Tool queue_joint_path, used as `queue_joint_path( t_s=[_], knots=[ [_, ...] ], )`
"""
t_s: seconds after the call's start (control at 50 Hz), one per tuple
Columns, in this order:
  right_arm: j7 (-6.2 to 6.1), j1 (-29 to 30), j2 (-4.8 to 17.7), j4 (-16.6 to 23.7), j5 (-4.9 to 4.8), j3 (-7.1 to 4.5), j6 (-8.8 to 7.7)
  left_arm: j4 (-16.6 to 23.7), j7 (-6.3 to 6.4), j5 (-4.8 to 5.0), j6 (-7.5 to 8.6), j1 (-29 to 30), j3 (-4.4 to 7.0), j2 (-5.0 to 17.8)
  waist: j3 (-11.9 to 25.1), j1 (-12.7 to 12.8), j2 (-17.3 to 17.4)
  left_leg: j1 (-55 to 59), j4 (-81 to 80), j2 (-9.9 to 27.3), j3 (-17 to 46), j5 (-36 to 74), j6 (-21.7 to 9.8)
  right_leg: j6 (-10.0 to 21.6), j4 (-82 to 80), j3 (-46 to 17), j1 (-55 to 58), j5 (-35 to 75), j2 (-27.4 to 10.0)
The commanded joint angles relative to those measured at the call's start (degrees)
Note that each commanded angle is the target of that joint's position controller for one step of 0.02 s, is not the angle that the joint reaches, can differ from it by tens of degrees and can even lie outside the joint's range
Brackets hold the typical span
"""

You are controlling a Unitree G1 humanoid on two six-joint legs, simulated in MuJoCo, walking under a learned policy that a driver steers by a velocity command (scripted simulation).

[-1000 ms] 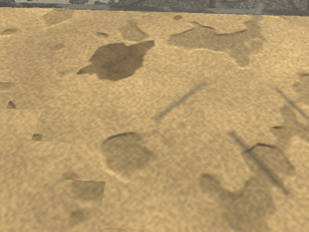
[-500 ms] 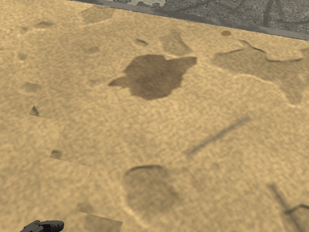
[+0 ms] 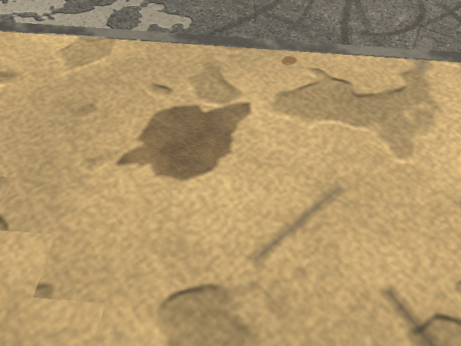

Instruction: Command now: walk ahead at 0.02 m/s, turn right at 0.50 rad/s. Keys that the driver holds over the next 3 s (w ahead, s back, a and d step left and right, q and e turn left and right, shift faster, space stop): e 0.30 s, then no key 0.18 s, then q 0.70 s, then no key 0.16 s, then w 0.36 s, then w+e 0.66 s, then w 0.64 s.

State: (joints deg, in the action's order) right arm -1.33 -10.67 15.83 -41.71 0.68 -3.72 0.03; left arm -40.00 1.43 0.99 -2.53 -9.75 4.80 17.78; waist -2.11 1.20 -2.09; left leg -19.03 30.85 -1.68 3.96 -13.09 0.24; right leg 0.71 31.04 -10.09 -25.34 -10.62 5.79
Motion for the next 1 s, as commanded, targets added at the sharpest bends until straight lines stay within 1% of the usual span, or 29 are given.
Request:
queue_joint_path(
  t_s=[0.02, 0.04, 0.06, 0.08, 0.1, 0.16, 0.22, 0.32, 0.36, 0.38, 0.4, 0.42, 0.44, 0.46, 0.5, 0.52, 0.56, 0.6, 0.64, 0.68, 0.76, 0.8, 0.82, 0.84, 0.86, 0.88, 0.92, 0.94, 1.0],
  knots=[
    [-0.35, -2.44, 12.57, 4.05, 3.22, -3.52, -0.82, 6.62, 0.02, -0.58, 1.75, 1.64, 1.91, 6.92, 5.25, -1.39, 17.3, 7.18, -17.12, 25.24, 26.52, 3.35, -15.48, -1.21, 22.1, 2.68, -11.6, -22.88, -0.82],
    [-0.83, 1.43, 9.14, 5.63, 2.69, -2.45, -1.22, 4.84, -0.22, -0.35, 1.69, -0.87, 2.91, 9.09, 5.26, 0.3, 12.53, 6.46, -15.7, 22.95, 21.68, 7.54, -14.63, -1.99, 29.72, 1.28, -10.63, -19.85, -1.94],
    [-1.07, 4.3, 7.37, 6.19, 1.45, -1.96, -1.42, 2.96, -0.11, -0.14, 1.02, -3.41, 3.18, 8.9, 4.61, 1.61, 9.43, 6.74, -14.13, 19.18, 15.19, 10.04, -11.78, -2.95, 33.16, 2.1, -10.63, -16.86, -2.14],
    [-1.21, 5.21, 6.66, 6.42, 0.39, -1.7, -1.52, 2.12, 0.21, -0.34, 0.36, -4.56, 3.05, 7.93, 4.37, 1.47, 8.55, 8.6, -12.94, 17.17, 11.48, 12.06, -10.28, -3.96, 36.41, 2.68, -11.98, -14.04, -2.62],
    [-1.32, 4.69, 6.43, 6.23, 0.03, -1.44, -1.42, 2.24, 0.18, -0.32, -0.08, -4.37, 2.63, 6.51, 3.84, 0.79, 8.51, 9.14, -12.23, 16.49, 8.69, 16.75, -10.38, -4.92, 38.85, 3.36, -12.81, -12.86, -2.99],
    [-1.77, 0.55, 7.28, 5.29, 0.33, -1.78, -0.5, 5.35, -0.34, 0.51, -0.18, 0.83, 1.52, 4.26, 3.67, -2.34, 10.33, 14.18, -11.84, 15.63, 3.78, 21.24, -11.65, -6.91, 32.87, 6.8, -14.49, -10.04, -4.76],
    [-1.83, -1.3, 9.55, 4.79, 0.16, -2.73, 0.25, 7.59, -1.22, 0.35, -0.13, 3.54, 0.7, 3.16, 5.48, -4.14, 11.84, 17.33, -11.02, 17.66, 2.24, 22.86, -12.58, -7.31, 23.84, 8.61, -10.58, -11.47, -6.87],
    [-0.57, -0.38, 11.82, 4.5, -1.09, -3.78, 0.4, 8.79, -2.35, 0.29, -0.65, 3.05, 0.99, 4.28, 6.09, -3.96, 13.42, 14.33, -9.11, 19.49, -0.51, 25.27, -12.25, -4.4, 10.21, 13.16, 0.64, -11.57, -6.23],
    [-0.26, 1.05, 11.49, 4.01, -2.41, -3.61, 0.27, 7.72, -2.56, 0.08, -0.7, -0.27, 1.19, 3.69, 6.35, -1.34, 12.51, 12.76, -5.13, 18.52, -1.92, 24.69, -10.09, -1.44, -2.3, 14.36, 7.67, -3.82, -4.74],
    [-0.08, -0.62, 9.94, 2.92, -2.73, -3.09, -0.01, 6.93, -2.3, -0.16, -0.6, -2.28, 1.53, 4.53, 6.79, -0.48, 10.28, 9.36, -1.71, 16.8, -3.99, 20.91, -7.06, 0.46, -10.0, 13.33, 14.52, 4.07, -4.17],
    [0.25, -2.89, 6.95, 2.56, -1.02, -2.16, -0.41, 6.98, -1.62, -0.17, -0.48, -4.1, 2.44, 8.24, 9.76, -1.18, 1.18, 0.47, 7.53, 12.91, -8.68, 8.24, -1.79, 2.87, -10.5, 3.55, 26.11, 20.89, -11.24],
    [0.95, -2.35, 3.04, 4.89, 2.19, -0.34, -0.89, 8.41, -0.82, -1.07, -0.35, -3.32, 2.91, 13.31, 10.61, -2.54, -16.35, -14.84, 22.23, 5.98, -11.06, -25.01, 3.74, 11.84, -6.45, -12.81, 32.78, 46.24, -26.08],
    [0.33, 2.15, 7.12, 5.23, 0.72, -1.67, -0.76, 7.99, -1.34, -2.77, 0.79, -5.12, 1.95, 9.75, 13.89, 2.54, -10.11, -15.54, 30.45, 5.48, -3.69, -27.13, 4.62, 19.47, -8.04, -13.51, 26.73, 40.44, -29.22],
    [0.03, 3.66, 8.93, 4.91, -0.97, -2.27, -0.25, 7.33, -1.68, -2.97, 1.76, -3.06, 1.31, 8.4, 10.47, 1.65, -6.77, -15.5, 33.57, 6.09, -2.35, -24.03, 4.35, 17.83, -9.31, -8.9, 23.66, 33.86, -25.25],
    [-0.7, 1.36, 8.22, 2.51, -0.78, -2.42, 0.9, 6.74, -1.45, -1.56, 2.53, 2.83, 0.2, 5.24, 7.48, -0.99, -5.0, -14.65, 31.55, 6.9, -1.11, -16.75, 4.46, 12.91, -10.24, -3.06, 20.28, 25.95, -20.37],
    [-0.74, -0.74, 7.62, 1.5, -0.45, -2.31, 1.32, 6.35, -1.27, -1.5, 2.71, 4.98, -0.54, 3.68, 7.23, -2.49, -5.15, -10.61, 30.69, 6.6, -1.3, -12.93, 4.98, 12.28, -10.58, -0.19, 16.96, 27.5, -19.0],
    [-0.28, -3.65, 5.33, -0.19, -0.82, -1.5, 1.42, 4.92, -1.06, -2.27, 3.05, 6.18, -1.56, 0.81, 7.77, -3.68, -5.7, -4.45, 23.67, 6.55, -1.85, -8.3, 5.39, 11.06, -11.13, 4.45, 15.0, 25.22, -16.63],
    [0.06, -1.22, 4.39, 0.24, -1.03, -0.65, 1.31, 3.67, -0.88, -2.69, 3.09, 5.73, -1.35, 1.64, 6.59, -1.83, -6.01, -1.35, 15.68, 6.5, -2.58, -7.57, 5.07, 11.0, -11.42, 5.2, 15.03, 20.66, -16.7],
    [0.11, 0.66, 6.56, 1.58, -1.33, -0.94, 1.4, 2.52, -0.54, -2.48, 2.57, 4.54, -0.31, 5.1, 5.35, -0.4, -5.95, -1.58, 13.11, 5.73, -3.56, -9.97, 4.56, 12.65, -11.35, 2.64, 16.05, 17.14, -19.21],
    [0.08, 0.45, 7.89, 2.13, -1.71, -1.26, 1.52, 1.98, -0.15, -1.88, 1.9, 4.3, 0.38, 6.96, 3.98, 0.02, -5.6, -3.06, 12.69, 5.31, -4.19, -11.35, 3.87, 13.67, -11.44, 0.23, 16.78, 14.75, -21.53],
    [0.54, -1.66, 6.42, 2.13, -1.63, -1.09, 1.64, 1.47, 0.64, -1.02, 1.02, 5.61, 0.85, 7.13, 3.55, -1.22, -4.5, -2.16, 9.55, 4.55, -6.04, -10.82, 1.75, 13.1, -9.15, 0.59, 17.97, 18.76, -23.21],
    [1.06, -3.84, 6.12, 1.73, -1.4, -1.13, 1.48, 0.99, 1.0, -0.26, 0.6, 6.23, 1.1, 6.9, 4.19, -2.98, -3.78, 2.56, 0.46, 3.55, -6.98, -2.2, -0.55, 9.96, -5.71, 3.8, 16.95, 17.23, -21.52],
    [1.04, -3.99, 8.03, 2.12, -0.97, -1.62, 1.35, 0.36, 1.1, -0.07, 0.62, 4.67, 1.15, 6.03, 3.95, -2.78, -0.33, 5.55, -5.08, 4.81, -3.01, 8.42, -2.77, 6.12, -1.25, 6.91, 14.63, 10.45, -18.32],
    [0.31, -5.2, 14.06, 2.63, -0.78, -3.17, 1.12, 1.83, 1.01, -1.78, 1.05, 4.64, 0.71, 3.41, 5.65, -0.61, 13.48, 11.96, -7.45, 14.48, 11.47, 26.31, -8.0, 0.24, 11.94, 14.97, 5.89, -0.47, -10.81],
    [0.49, -6.75, 14.91, 2.97, 0.02, -3.35, 0.66, 4.1, 1.29, -2.08, 1.35, 11.11, 0.37, 2.77, 4.26, -4.74, 19.71, 13.98, -11.85, 22.73, 24.89, 32.28, -18.41, -2.99, 21.9, 13.84, -5.6, -23.45, -2.18],
    [0.65, -7.55, 13.62, 3.31, 1.0, -2.88, -0.42, 4.22, 1.18, -1.63, 1.45, 12.11, 0.78, 3.54, 5.66, -5.54, 13.97, 15.15, -12.83, 23.25, 24.89, 30.56, -20.84, -3.1, 32.54, 7.78, -8.85, -28.72, -3.38],
    [0.36, -1.9, 12.18, 4.19, -0.49, -2.77, -1.34, 2.19, 0.86, -0.77, 1.09, 8.44, 1.44, 4.16, 4.75, -2.2, 7.03, 14.91, -11.16, 17.62, 16.77, 25.52, -15.44, -3.17, 35.4, 5.7, -10.88, -20.83, -5.58],
    [0.05, 0.14, 11.15, 4.71, -1.39, -2.43, -1.18, 1.79, 1.04, -1.09, 1.0, 7.79, 1.75, 4.98, 4.53, -1.52, 6.42, 14.8, -11.15, 16.24, 15.23, 24.59, -13.81, -3.66, 33.63, 5.31, -10.82, -17.27, -6.28],
    [-0.65, -0.09, 10.38, 5.37, -1.41, -2.22, -0.08, 1.42, 0.81, -0.76, 1.44, 6.51, 1.36, 3.23, 6.19, -1.28, 8.48, 14.42, -10.77, 12.85, 12.7, 25.0, -13.06, -5.51, 27.94, 6.69, -7.02, -11.96, -4.98]
  ],
)
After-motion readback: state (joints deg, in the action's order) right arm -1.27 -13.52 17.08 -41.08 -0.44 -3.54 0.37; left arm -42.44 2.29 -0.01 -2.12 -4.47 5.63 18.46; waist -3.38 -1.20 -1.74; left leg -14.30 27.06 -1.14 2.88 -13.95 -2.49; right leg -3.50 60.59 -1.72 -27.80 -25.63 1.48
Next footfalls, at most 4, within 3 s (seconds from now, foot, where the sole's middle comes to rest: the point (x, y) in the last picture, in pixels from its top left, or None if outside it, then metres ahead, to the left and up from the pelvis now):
0.40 right None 0.02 -0.14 -0.77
0.82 left None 0.04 0.08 -0.77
1.24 right None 0.05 -0.15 -0.77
1.62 left None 0.02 0.10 -0.77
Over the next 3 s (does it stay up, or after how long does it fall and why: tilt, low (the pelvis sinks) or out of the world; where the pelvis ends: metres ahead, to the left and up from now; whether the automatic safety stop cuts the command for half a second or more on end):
stays up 0.73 -0.05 0.01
